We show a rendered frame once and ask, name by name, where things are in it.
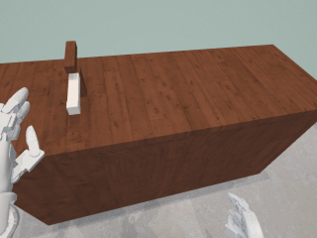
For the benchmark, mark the counter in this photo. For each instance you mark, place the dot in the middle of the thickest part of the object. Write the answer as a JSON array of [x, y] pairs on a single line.
[[153, 125]]

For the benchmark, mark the robot left forearm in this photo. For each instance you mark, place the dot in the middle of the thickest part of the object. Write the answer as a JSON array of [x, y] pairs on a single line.
[[9, 214]]

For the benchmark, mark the right robot hand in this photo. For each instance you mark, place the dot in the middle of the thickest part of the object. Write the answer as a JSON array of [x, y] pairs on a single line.
[[247, 224]]

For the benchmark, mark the left robot hand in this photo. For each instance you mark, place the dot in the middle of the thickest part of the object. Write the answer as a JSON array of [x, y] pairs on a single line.
[[11, 116]]

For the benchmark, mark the tap lever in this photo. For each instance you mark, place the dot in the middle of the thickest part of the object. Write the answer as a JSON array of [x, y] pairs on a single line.
[[73, 94]]

